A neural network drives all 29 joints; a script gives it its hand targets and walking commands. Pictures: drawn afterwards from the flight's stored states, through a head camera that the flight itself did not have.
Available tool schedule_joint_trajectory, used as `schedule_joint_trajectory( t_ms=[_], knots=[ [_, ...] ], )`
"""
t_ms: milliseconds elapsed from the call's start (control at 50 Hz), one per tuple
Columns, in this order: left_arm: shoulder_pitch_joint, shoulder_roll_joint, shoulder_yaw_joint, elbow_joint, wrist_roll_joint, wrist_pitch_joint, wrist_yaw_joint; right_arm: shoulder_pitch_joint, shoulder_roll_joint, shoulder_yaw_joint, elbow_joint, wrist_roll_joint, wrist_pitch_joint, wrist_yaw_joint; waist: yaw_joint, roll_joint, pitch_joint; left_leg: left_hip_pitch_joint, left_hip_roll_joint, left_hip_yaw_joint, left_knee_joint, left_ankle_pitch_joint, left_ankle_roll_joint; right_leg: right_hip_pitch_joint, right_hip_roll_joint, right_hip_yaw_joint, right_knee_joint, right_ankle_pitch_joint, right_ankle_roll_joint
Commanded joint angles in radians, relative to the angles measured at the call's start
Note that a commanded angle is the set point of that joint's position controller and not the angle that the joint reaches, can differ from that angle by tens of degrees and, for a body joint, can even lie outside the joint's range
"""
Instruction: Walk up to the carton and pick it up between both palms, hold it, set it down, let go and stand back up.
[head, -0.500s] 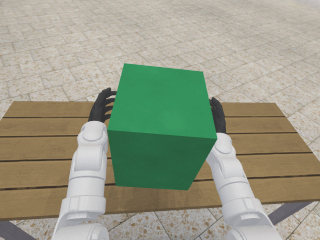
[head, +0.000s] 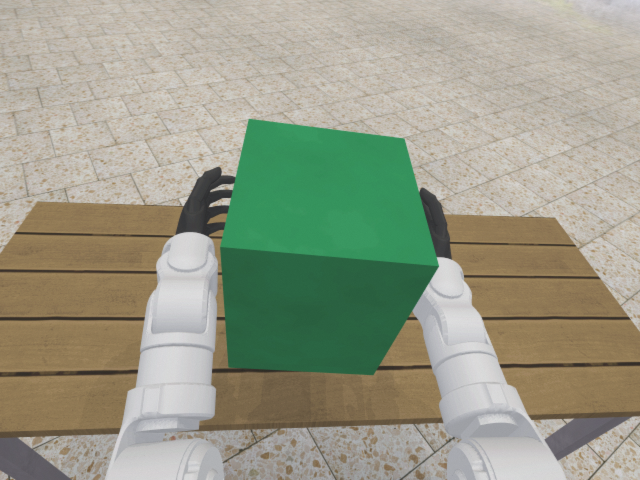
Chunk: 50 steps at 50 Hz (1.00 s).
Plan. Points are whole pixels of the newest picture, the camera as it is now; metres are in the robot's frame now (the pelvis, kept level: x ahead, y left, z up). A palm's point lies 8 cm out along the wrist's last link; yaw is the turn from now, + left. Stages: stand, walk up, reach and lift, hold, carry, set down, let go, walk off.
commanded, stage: reach and lift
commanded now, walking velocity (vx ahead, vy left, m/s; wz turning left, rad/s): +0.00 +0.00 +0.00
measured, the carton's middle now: (314, 255) +0.38 -0.02 +0.10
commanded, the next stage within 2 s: hold in 0.68 s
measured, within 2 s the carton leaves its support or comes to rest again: neither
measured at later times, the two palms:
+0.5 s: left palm (157, 230) +0.36 +0.16 +0.16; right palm (409, 240) +0.36 -0.13 +0.15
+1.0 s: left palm (157, 235) +0.34 +0.15 +0.18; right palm (417, 241) +0.35 -0.14 +0.16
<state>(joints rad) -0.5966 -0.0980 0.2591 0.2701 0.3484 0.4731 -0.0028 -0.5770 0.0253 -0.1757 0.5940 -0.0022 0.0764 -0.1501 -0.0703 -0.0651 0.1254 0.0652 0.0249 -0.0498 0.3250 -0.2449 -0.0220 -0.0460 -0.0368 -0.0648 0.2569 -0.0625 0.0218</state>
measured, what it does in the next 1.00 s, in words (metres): stands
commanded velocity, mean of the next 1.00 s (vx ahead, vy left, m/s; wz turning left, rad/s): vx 0.00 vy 0.00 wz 0.00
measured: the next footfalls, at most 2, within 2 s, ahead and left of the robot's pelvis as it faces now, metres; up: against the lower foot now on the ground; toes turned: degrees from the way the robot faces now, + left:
none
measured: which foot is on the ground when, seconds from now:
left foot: down 0.00-1.00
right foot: down 0.00-1.00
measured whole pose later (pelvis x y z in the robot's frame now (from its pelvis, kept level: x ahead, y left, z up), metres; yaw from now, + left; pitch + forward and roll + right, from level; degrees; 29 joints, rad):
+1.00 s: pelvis +0.00 +0.00 +0.00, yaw +1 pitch -13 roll -1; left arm -0.50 -0.10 0.23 -0.04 0.36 0.70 -0.03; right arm -0.54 0.01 -0.05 0.42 0.11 0.21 -0.18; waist -0.06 -0.05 0.15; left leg 0.14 0.03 -0.06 0.34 -0.26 -0.02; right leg 0.05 -0.03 -0.07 0.24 -0.07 0.02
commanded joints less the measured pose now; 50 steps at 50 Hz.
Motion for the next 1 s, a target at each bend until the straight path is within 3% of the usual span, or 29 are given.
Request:
schedule_joint_trajectory(
  t_ms=[0, 20, 60, 80, 140, 200, 240, 260, 300, 320, 340, 360, 400, 440, 460, 540, 580, 600, 640, 680, 700, 740, 760, 800, 820, 900, 920, 940, 980],
  knots=[
    [-0.471, -0.47, -0.358, -0.095, -0.062, 0.019, -0.116, -0.713, 0.464, 0.463, -0.27, 0.087, -0.067, 0.108, 0.03, 0.054, -0.37, -0.167, -0.068, 0.091, -0.071, 0.276, 0.003, 0.389, 0.068, -0.042, 0.03, 0.158, -0.016],
    [-0.485, -0.516, -0.441, -0.257, -0.111, 0.012, -0.117, -0.699, 0.501, 0.517, -0.361, 0.129, -0.076, 0.093, 0.012, 0.076, -0.496, -0.115, -0.07, 0.085, -0.027, 0.435, -0.012, 0.45, 0.073, -0.047, 0.06, 0.337, -0.016],
    [-0.387, -0.495, -0.431, -0.239, -0.1, 0.033, -0.108, -0.73, 0.477, 0.585, -0.469, 0.185, -0.06, 0.073, 0.047, 0.045, -0.57, -0.107, -0.073, 0.054, 0.026, 0.552, -0.024, 0.5, 0.082, -0.031, 0.091, 0.515, -0.004],
    [-0.367, -0.485, -0.449, -0.258, -0.115, 0.04, -0.114, -0.686, 0.499, 0.61, -0.496, 0.19, -0.056, 0.058, 0.011, 0.05, -0.555, -0.113, -0.078, 0.064, 0.035, 0.522, -0.031, 0.516, 0.071, -0.034, 0.102, 0.533, 0.006],
    [-0.343, -0.482, -0.493, -0.352, -0.152, 0.044, -0.133, -0.676, 0.559, 0.694, -0.612, 0.212, -0.043, 0.02, 0.015, 0.005, -0.571, -0.173, -0.094, 0.049, 0.023, 0.466, -0.005, 0.597, 0.061, -0.017, 0.105, 0.643, 0.014],
    [-0.322, -0.462, -0.498, -0.361, -0.127, 0.082, -0.143, -0.589, 0.5, 0.641, -0.553, 0.177, 0.012, 0.016, -0.019, 0.051, -0.435, -0.13, -0.08, 0.056, -0.022, 0.438, -0.013, 0.506, 0.062, -0.032, 0.056, 0.483, 0.016],
    [-0.361, -0.461, -0.528, -0.458, -0.15, 0.096, -0.138, -0.57, 0.477, 0.632, -0.558, 0.192, 0.033, 0.033, -0.007, 0.096, -0.454, -0.1, -0.065, 0.05, -0.032, 0.422, -0.031, 0.457, 0.076, -0.052, 0.044, 0.328, 0.005],
    [-0.428, -0.444, -0.536, -0.422, -0.159, 0.098, -0.149, -0.546, 0.465, 0.588, -0.523, 0.165, 0.042, 0.03, -0.065, 0.077, -0.377, -0.125, -0.072, 0.06, -0.047, 0.369, -0.032, 0.422, 0.07, -0.056, 0.031, 0.274, 0.004],
    [-0.419, -0.457, -0.55, -0.417, -0.169, 0.098, -0.144, -0.58, 0.441, 0.556, -0.534, 0.14, 0.036, 0.046, -0.051, 0.095, -0.388, -0.117, -0.065, 0.054, -0.059, 0.361, -0.039, 0.39, 0.079, -0.069, 0.02, 0.192, -0.011],
    [-0.464, -0.464, -0.577, -0.424, -0.171, 0.097, -0.145, -0.582, 0.448, 0.548, -0.524, 0.143, 0.029, 0.045, -0.087, 0.104, -0.359, -0.126, -0.062, 0.057, -0.066, 0.329, -0.041, 0.381, 0.076, -0.075, 0.026, 0.176, -0.01],
    [-0.466, -0.46, -0.57, -0.437, -0.172, 0.09, -0.145, -0.57, 0.446, 0.542, -0.511, 0.132, 0.022, 0.052, -0.078, 0.113, -0.368, -0.083, -0.06, 0.056, -0.058, 0.383, -0.046, 0.356, 0.08, -0.076, 0.02, 0.172, -0.013],
    [-0.432, -0.483, -0.614, -0.433, -0.21, 0.091, -0.147, -0.576, 0.417, 0.543, -0.582, 0.136, 0.007, 0.051, -0.109, 0.127, -0.435, -0.04, -0.054, 0.043, -0.028, 0.454, -0.063, 0.346, 0.088, -0.083, 0.026, 0.214, -0.014],
    [-0.428, -0.476, -0.57, -0.349, -0.181, 0.103, -0.154, -0.573, 0.407, 0.517, -0.489, 0.124, 0.031, 0.054, -0.108, 0.126, -0.342, -0.023, -0.052, 0.044, -0.037, 0.458, -0.064, 0.29, 0.079, -0.083, -0.002, 0.156, -0.013],
    [-0.382, -0.456, -0.462, -0.202, -0.103, 0.13, -0.17, -0.579, 0.374, 0.454, -0.398, 0.075, 0.041, 0.066, -0.082, 0.114, -0.215, -0.096, -0.056, 0.057, -0.095, 0.299, -0.046, 0.287, 0.08, -0.081, -0.026, 0.015, -0.02],
    [-0.375, -0.464, -0.457, -0.256, -0.107, 0.133, -0.17, -0.591, 0.401, 0.485, -0.413, 0.085, 0.03, 0.073, -0.05, 0.104, -0.253, -0.124, -0.033, 0.059, -0.092, 0.281, -0.033, 0.334, 0.089, -0.08, 0.001, 0.053, -0.03],
    [-0.4, -0.515, -0.549, -0.401, -0.148, 0.124, -0.159, -0.631, 0.428, 0.563, -0.519, 0.17, -0.001, 0.079, -0.052, 0.15, -0.43, 0.034, -0.035, 0.044, 0.012, 0.686, -0.078, 0.329, 0.103, -0.076, 0.03, 0.239, -0.029],
    [-0.383, -0.5, -0.547, -0.394, -0.153, 0.12, -0.147, -0.645, 0.403, 0.573, -0.551, 0.175, -0.004, 0.076, -0.054, 0.128, -0.461, 0.075, -0.04, 0.041, 0.031, 0.745, -0.091, 0.329, 0.111, -0.072, 0.025, 0.246, -0.025],
    [-0.366, -0.489, -0.487, -0.291, -0.128, 0.131, -0.144, -0.666, 0.378, 0.557, -0.526, 0.172, 0.008, 0.073, -0.027, 0.107, -0.384, 0.017, -0.057, 0.044, 0.008, 0.655, -0.082, 0.31, 0.113, -0.072, 0.01, 0.23, -0.022],
    [-0.359, -0.488, -0.519, -0.39, -0.135, 0.143, -0.149, -0.624, 0.434, 0.606, -0.523, 0.191, 0.005, 0.066, -0.021, 0.126, -0.403, 0.001, -0.058, 0.062, 0.007, 0.644, -0.07, 0.38, 0.096, -0.057, 0.019, 0.278, -0.024],
    [-0.351, -0.465, -0.477, -0.337, -0.103, 0.163, -0.146, -0.656, 0.425, 0.583, -0.462, 0.19, 0.031, 0.071, 0.013, 0.104, -0.304, -0.045, -0.053, 0.068, -0.026, 0.543, -0.051, 0.344, 0.092, -0.051, -0.008, 0.182, -0.026],
    [-0.416, -0.487, -0.515, -0.416, -0.124, 0.158, -0.148, -0.64, 0.46, 0.595, -0.503, 0.189, 0.027, 0.072, -0.021, 0.114, -0.335, -0.036, -0.054, 0.07, -0.031, 0.536, -0.053, 0.358, 0.097, -0.067, 0.008, 0.207, -0.023],
    [-0.405, -0.471, -0.514, -0.453, -0.152, 0.155, -0.133, -0.67, 0.446, 0.632, -0.577, 0.226, 0.03, 0.072, 0.029, 0.119, -0.42, -0.022, -0.044, 0.072, -0.008, 0.607, -0.053, 0.388, 0.099, -0.053, 0.029, 0.264, -0.03],
    [-0.408, -0.476, -0.541, -0.428, -0.16, 0.157, -0.134, -0.673, 0.432, 0.625, -0.578, 0.216, 0.035, 0.065, -0.012, 0.089, -0.412, -0.026, -0.052, 0.067, -0.007, 0.596, -0.052, 0.392, 0.102, -0.051, 0.012, 0.272, -0.019],
    [-0.394, -0.48, -0.553, -0.452, -0.168, 0.166, -0.138, -0.682, 0.436, 0.615, -0.616, 0.217, 0.035, 0.058, -0.016, 0.099, -0.429, -0.017, -0.054, 0.062, -0.008, 0.603, -0.048, 0.392, 0.111, -0.062, 0.025, 0.269, -0.02],
    [-0.4, -0.474, -0.561, -0.421, -0.176, 0.168, -0.142, -0.679, 0.448, 0.599, -0.585, 0.193, 0.045, 0.055, -0.032, 0.078, -0.4, -0.043, -0.064, 0.064, -0.027, 0.497, -0.041, 0.387, 0.101, -0.057, 0.011, 0.21, -0.016],
    [-0.478, -0.436, -0.452, -0.297, -0.106, 0.193, -0.155, -0.672, 0.441, 0.529, -0.408, 0.154, 0.091, 0.08, 0.01, 0.108, -0.188, -0.216, -0.053, 0.111, -0.136, 0.144, -0.009, 0.392, 0.072, -0.049, -0.002, -0.009, -0.019],
    [-0.493, -0.465, -0.5, -0.383, -0.14, 0.189, -0.159, -0.645, 0.469, 0.532, -0.453, 0.154, 0.076, 0.074, -0.031, 0.116, -0.282, -0.205, -0.052, 0.104, -0.134, 0.178, -0.008, 0.437, 0.073, -0.055, 0.017, 0.046, -0.01],
    [-0.479, -0.46, -0.476, -0.335, -0.133, 0.184, -0.167, -0.677, 0.454, 0.522, -0.446, 0.153, 0.077, 0.074, -0.011, 0.105, -0.263, -0.202, -0.061, 0.102, -0.124, 0.202, -0.011, 0.416, 0.07, -0.052, 0.002, 0.053, -0.017],
    [-0.487, -0.446, -0.452, -0.28, -0.137, 0.18, -0.177, -0.702, 0.475, 0.54, -0.492, 0.149, 0.076, 0.051, -0.023, 0.051, -0.283, -0.197, -0.082, 0.098, -0.1, 0.239, -0.005, 0.442, 0.061, -0.034, 0.006, 0.114, -0.013]
  ],
)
